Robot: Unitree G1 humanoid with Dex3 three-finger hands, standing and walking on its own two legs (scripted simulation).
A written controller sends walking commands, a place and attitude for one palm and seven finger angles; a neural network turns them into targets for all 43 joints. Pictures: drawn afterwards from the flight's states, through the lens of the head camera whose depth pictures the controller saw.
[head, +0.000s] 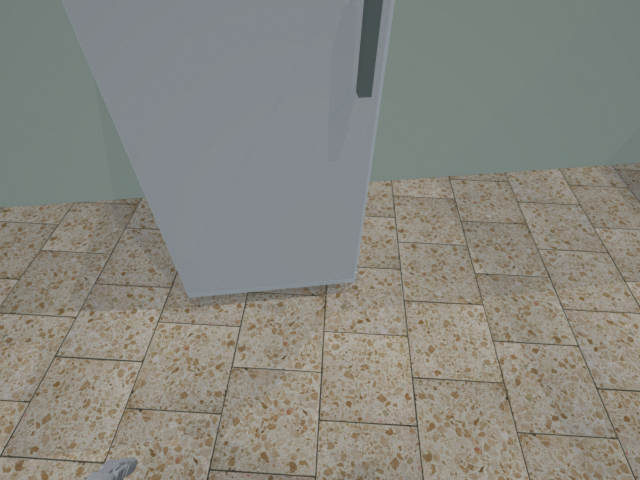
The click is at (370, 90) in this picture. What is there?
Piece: fridge door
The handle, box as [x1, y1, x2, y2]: [356, 0, 382, 97]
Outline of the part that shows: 382,0 364,0 356,87 358,97 371,95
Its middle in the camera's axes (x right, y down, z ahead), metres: +0.09 -0.42 +0.74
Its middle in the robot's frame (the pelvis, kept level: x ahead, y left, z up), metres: +0.87 -0.04 +0.21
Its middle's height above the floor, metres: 0.98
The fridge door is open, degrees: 0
